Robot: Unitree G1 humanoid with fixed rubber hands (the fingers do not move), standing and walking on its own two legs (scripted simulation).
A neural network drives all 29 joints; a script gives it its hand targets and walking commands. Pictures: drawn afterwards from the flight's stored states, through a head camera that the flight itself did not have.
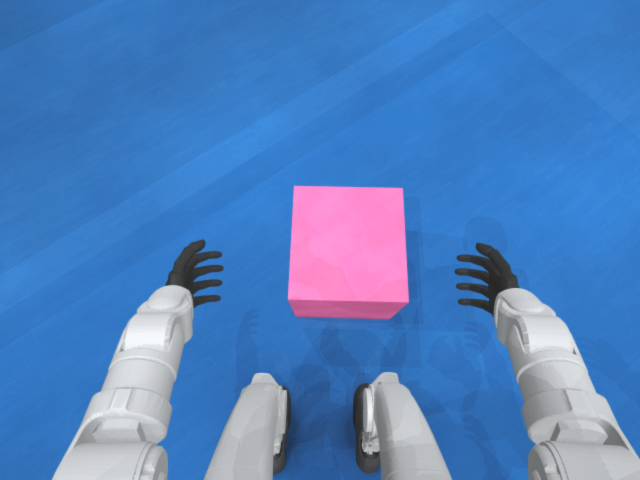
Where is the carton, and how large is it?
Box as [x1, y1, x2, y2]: [288, 186, 408, 318]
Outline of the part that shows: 294,186 288,300 295,316 390,318 408,302 402,188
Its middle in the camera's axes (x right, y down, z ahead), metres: +0.06 +0.05 +1.02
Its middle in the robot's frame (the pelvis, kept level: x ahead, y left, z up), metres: +0.54 -0.04 -0.56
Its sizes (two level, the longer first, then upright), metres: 0.280 0.266 0.261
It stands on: the floor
